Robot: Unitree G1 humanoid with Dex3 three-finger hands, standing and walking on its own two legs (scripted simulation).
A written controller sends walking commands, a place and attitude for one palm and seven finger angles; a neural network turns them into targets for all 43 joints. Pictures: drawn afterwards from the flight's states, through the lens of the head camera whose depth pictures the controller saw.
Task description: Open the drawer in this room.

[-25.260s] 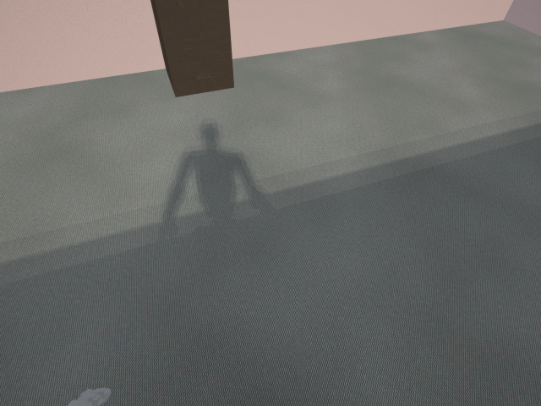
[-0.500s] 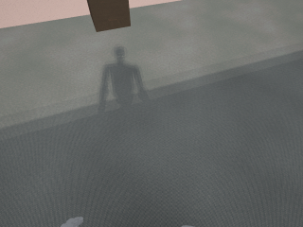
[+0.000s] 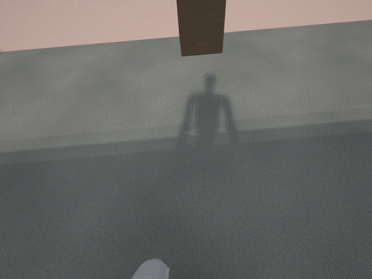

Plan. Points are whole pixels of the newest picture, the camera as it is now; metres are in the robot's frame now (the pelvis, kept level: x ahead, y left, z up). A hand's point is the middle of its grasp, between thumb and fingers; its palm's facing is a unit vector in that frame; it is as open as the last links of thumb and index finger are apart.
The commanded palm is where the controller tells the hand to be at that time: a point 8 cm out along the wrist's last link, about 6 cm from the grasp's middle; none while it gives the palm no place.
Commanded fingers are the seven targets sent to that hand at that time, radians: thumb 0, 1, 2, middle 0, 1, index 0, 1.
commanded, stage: turn or walk to find it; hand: left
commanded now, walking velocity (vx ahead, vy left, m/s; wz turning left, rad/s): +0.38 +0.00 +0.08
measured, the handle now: out of the picture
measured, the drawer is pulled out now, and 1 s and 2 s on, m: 0.00 0.00 0.00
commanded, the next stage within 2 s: none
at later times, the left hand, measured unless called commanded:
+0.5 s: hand (115, 227) +0.26 +0.26 -0.17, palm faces +0.07 -0.98 -0.18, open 7.4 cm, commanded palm none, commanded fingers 0.00 0.90 0.90 -0.20 -0.30 -0.20 -0.30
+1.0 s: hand (147, 178) +0.43 +0.20 -0.17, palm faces +0.06 -0.97 -0.25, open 7.1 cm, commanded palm none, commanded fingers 0.00 0.90 0.90 -0.20 -0.30 -0.20 -0.30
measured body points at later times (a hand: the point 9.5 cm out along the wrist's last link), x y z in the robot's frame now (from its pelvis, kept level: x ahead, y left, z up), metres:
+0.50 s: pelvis +0.19 +0.07 +0.00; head +0.19 +0.08 +0.45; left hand +0.26 +0.31 -0.16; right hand +0.21 -0.19 -0.14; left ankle +0.14 +0.14 -0.74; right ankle +0.26 -0.08 -0.66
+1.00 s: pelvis +0.40 +0.00 +0.00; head +0.42 -0.01 +0.45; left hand +0.42 +0.25 -0.15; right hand +0.42 -0.23 -0.17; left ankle +0.43 +0.16 -0.65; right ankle +0.42 -0.08 -0.74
